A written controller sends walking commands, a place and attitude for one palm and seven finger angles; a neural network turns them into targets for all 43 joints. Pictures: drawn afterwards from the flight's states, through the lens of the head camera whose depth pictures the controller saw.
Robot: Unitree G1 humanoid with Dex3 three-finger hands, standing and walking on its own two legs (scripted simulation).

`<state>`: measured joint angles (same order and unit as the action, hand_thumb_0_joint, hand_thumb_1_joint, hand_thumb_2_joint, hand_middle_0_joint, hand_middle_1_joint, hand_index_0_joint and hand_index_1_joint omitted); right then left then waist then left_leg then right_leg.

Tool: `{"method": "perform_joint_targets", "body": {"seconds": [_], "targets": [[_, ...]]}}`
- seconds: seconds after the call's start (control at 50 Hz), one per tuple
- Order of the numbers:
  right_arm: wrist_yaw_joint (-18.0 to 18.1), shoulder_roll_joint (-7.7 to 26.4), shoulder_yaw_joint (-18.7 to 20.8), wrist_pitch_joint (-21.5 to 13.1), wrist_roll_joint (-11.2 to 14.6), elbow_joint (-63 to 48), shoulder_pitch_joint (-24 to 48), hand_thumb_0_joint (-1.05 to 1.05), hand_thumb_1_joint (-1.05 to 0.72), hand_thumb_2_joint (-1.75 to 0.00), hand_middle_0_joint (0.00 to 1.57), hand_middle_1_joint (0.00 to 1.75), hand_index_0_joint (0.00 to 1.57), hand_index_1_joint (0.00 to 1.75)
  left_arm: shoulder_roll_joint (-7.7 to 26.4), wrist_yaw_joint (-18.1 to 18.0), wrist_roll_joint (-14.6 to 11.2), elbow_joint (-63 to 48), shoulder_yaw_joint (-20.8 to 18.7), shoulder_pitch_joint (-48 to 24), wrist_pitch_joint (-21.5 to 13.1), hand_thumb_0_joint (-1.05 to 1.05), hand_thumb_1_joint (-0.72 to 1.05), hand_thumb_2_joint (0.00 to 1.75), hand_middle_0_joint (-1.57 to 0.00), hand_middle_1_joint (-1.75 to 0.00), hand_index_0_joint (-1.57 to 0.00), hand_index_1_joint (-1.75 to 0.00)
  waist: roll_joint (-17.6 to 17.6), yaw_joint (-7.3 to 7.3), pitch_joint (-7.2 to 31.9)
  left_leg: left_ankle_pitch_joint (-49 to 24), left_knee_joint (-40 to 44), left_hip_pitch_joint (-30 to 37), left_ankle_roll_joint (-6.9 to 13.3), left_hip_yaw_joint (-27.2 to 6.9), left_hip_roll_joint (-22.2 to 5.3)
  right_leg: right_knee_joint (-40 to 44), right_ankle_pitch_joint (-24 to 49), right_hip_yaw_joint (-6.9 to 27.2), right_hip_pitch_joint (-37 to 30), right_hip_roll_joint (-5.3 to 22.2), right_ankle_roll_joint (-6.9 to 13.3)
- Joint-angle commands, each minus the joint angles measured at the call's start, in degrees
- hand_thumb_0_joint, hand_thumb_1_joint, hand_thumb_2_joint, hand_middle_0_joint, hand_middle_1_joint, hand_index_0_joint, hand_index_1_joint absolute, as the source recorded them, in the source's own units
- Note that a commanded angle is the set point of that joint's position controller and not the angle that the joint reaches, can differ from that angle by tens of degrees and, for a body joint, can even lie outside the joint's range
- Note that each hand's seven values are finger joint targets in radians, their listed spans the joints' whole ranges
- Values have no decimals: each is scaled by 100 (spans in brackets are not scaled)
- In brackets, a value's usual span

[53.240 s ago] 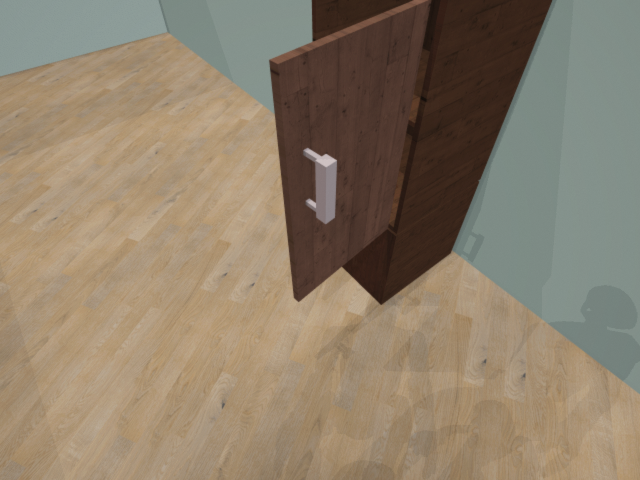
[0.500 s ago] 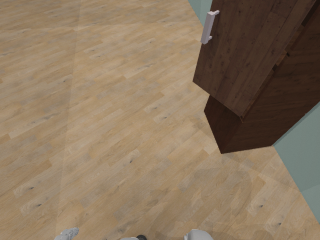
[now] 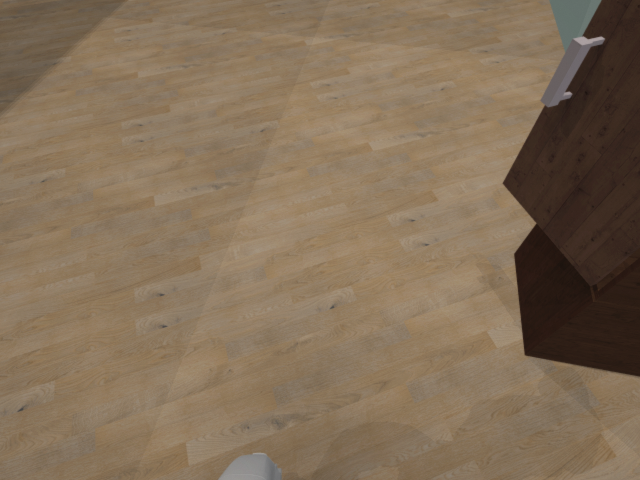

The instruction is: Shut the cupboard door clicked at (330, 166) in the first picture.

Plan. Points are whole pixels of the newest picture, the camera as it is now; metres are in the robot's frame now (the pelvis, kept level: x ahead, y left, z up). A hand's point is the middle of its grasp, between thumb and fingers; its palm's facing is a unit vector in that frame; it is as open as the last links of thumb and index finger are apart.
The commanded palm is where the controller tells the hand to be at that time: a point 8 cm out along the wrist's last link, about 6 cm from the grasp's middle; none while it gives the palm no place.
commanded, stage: walk to a spot facing it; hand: left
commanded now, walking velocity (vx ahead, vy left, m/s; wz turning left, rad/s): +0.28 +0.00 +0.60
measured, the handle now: (573, 72) +0.84 -0.46 +0.02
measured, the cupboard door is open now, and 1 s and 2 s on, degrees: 31 31 31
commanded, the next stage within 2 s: turn to face it in 1.14 s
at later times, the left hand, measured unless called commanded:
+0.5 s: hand (168, 430) +0.19 +0.24 -0.15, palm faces +0.20 -0.94 -0.27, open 7.4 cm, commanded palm none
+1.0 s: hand (217, 464) +0.15 +0.16 -0.18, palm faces +0.60 -0.78 -0.18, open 7.4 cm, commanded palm none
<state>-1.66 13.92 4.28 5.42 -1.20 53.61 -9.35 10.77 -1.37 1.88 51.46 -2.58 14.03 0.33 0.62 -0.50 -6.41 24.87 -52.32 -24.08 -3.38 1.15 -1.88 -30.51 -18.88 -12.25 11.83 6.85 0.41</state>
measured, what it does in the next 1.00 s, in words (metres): walks ahead, turning left: left foot, then right foot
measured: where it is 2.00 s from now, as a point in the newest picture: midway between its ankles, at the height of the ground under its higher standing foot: (268, 364)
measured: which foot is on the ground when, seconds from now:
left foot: up 0.00-0.08, down 0.10-0.52, up 0.54-1.00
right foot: down 0.00-0.10, up 0.12-0.50, down 0.52-1.00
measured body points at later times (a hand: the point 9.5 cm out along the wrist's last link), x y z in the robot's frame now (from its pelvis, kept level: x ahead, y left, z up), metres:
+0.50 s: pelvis +0.12 +0.00 -0.01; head +0.15 -0.01 +0.44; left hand +0.18 +0.29 -0.13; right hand +0.15 -0.24 -0.17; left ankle -0.02 +0.13 -0.74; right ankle +0.23 -0.09 -0.73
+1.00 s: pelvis +0.30 +0.05 -0.01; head +0.34 +0.09 +0.44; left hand +0.12 +0.21 -0.16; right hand +0.54 -0.07 -0.14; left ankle +0.33 +0.20 -0.71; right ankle +0.24 -0.09 -0.74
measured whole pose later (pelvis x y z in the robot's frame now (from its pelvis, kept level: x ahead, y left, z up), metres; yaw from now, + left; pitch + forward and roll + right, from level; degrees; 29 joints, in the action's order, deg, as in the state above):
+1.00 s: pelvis +0.30 +0.05 -0.01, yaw +34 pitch +1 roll +0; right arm -3.2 12.2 2.6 0.9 -1.9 52.7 -3.6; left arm 9.6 -0.1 2.0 58.8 -2.8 22.8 -3.6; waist 1.4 2.5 -7.2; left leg 15.3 -41.4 -30.4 2.5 7.8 -3.6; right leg -24.6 -24.1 -25.1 -1.2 6.8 -2.4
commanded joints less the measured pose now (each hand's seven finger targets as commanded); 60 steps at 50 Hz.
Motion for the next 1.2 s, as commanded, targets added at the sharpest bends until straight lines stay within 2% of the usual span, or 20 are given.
{"method": "perform_joint_targets", "body": {"seconds": [0.0,0.06,0.08,0.1,0.12,0.22,0.4,0.46,0.48,0.5,0.52,0.62,0.8,0.92,1.0,1.02,1.04,1.08,1.14,1.18], "targets": [[2,190,-15,-328,32,-670,395,0,-90,-90,20,30,20,30,1401,-40,19,-202,-471,575,-78,0,90,90,-20,-30,-20,-30,1230,343,915,196,1258,10,134,469,108,563,2478,1056,-1183,1549,642],[9,590,73,-483,-5,-417,-464,0,-90,-90,20,30,20,30,1271,73,-68,-198,-455,436,-77,0,90,90,-20,-30,-20,-30,143,-158,1170,-615,3037,2212,392,205,33,-715,657,316,284,1162,97],[59,1296,263,-507,-87,-303,-971,0,-90,-90,20,30,20,30,850,144,-104,-426,-387,316,-58,0,90,90,-20,-30,-20,-30,-1828,-483,1245,-811,3387,3288,1030,-2035,-1526,-2307,-1221,-188,2100,272,-358],[135,1536,314,-491,-86,-70,-1651,0,-90,-90,20,30,20,30,737,146,-23,-791,-242,-533,-52,0,90,90,-20,-30,-20,-30,-1981,-879,996,-1674,3571,3541,1617,-3016,-2196,-3264,-1962,415,3320,-52,-353],[170,1394,248,-489,-82,8,-1740,0,-90,-90,20,30,20,30,795,172,-7,-927,-244,-900,-71,0,90,90,-20,-30,-20,-30,-1297,-810,572,-1614,3627,3156,1745,-2599,-2199,-3464,-1549,813,3491,180,-270],[272,845,33,-721,-37,-274,-835,0,-90,-90,20,30,20,30,773,289,-30,-488,-295,-461,-87,0,90,90,-20,-30,-20,-30,-957,-193,327,-2051,3724,2312,1295,-1503,-1128,-3451,58,1047,2897,68,-386],[216,898,59,-774,-66,-66,-831,0,-90,-90,20,30,20,30,680,373,-74,-621,-241,-748,-134,0,90,90,-20,-30,-20,-30,-923,-43,13,-1102,3914,1217,1354,-1253,-945,-942,619,705,1346,-276,-432],[206,810,64,-769,-12,-83,-588,0,-90,-90,20,30,20,30,987,327,-44,-215,-387,660,-263,0,90,90,-20,-30,-20,-30,-203,630,546,-948,2390,123,1036,-1003,-480,-61,646,846,-1115,-398,-273],[161,451,5,-814,65,-168,-692,0,-90,-90,20,30,20,30,1574,253,23,8,-535,1573,-347,0,90,90,-20,-30,-20,-30,1220,1009,1183,-116,582,-773,725,-351,223,756,-831,2192,-2415,828,54],[177,189,-33,-815,93,-336,-866,0,-90,-90,20,30,20,30,2019,178,20,32,-599,1847,-311,0,90,90,-20,-30,-20,-30,2498,969,1576,1253,-1306,-1289,627,-312,679,1933,-1929,4440,-2342,2233,417],[147,389,27,-781,10,-332,-701,0,-90,-90,20,30,20,30,1778,137,-30,-79,-535,1350,-281,0,90,90,-20,-30,-20,-30,1911,755,889,822,-2192,-1571,674,-621,278,2231,-2657,4495,-1559,2196,539],[-4,-2,-1,-545,-43,93,-889,0,-90,-90,20,30,20,30,690,85,-21,-291,-257,38,-414,0,90,90,-20,-30,-20,-30,595,-103,507,-1145,-2222,-874,396,-326,-317,1996,-171,1261,198,1301,226],[-129,-191,-105,-532,-48,-325,284,0,-90,-90,20,30,20,30,597,47,-21,297,-229,949,-558,0,90,90,-20,-30,-20,-30,413,157,323,-1358,-288,-1813,263,248,-447,1703,2880,-24,-1450,1385,435],[-175,-68,-162,-620,-56,-603,820,0,-90,-90,20,30,20,30,869,57,-13,423,-252,1193,-507,0,90,90,-20,-30,-20,-30,588,226,259,-972,1084,-1245,574,724,-175,1099,4326,-359,-1985,1617,421],[-65,579,61,-679,-105,-240,-992,0,-90,-90,20,30,20,30,1199,109,-84,222,-341,720,-463,0,90,90,-20,-30,-20,-30,228,-804,1315,-1343,2074,2016,954,751,332,-1850,4356,-839,-598,1351,96],[7,1342,250,-705,-148,-123,-1577,0,-90,-90,20,30,20,30,942,205,-140,27,-335,769,-426,0,90,90,-20,-30,-20,-30,-1256,-969,1891,-2003,2425,3397,1513,-1457,-1058,-3691,719,-725,1127,478,-267],[103,1796,318,-716,-56,-75,-1878,0,-90,-90,20,30,20,30,828,225,-151,-391,-227,179,-391,0,90,90,-20,-30,-20,-30,-1580,-1059,2014,-3172,3002,3970,2052,-3339,-2093,-4890,-1588,188,2629,-97,-360],[201,1486,225,-732,-5,-165,-1352,0,-90,-90,20,30,20,30,717,139,-124,-540,-257,-263,-350,0,90,90,-20,-30,-20,-30,-287,-673,1221,-2909,3304,2769,1902,-2644,-2084,-4974,-952,916,2811,250,-280],[236,846,14,-838,-19,-444,-273,0,-90,-90,20,30,20,30,577,170,-6,-104,-291,416,-170,0,90,90,-20,-30,-20,-30,-655,-14,763,-2404,3525,1201,1396,-1471,-1251,-4164,-145,1226,1987,364,-385],[225,752,-11,-867,-16,-395,-270,0,-90,-90,20,30,20,30,528,183,1,-98,-301,492,-101,0,90,90,-20,-30,-20,-30,-602,78,799,-2677,3611,1130,1381,-1202,-1019,-3815,119,1156,1910,201,-452]]}}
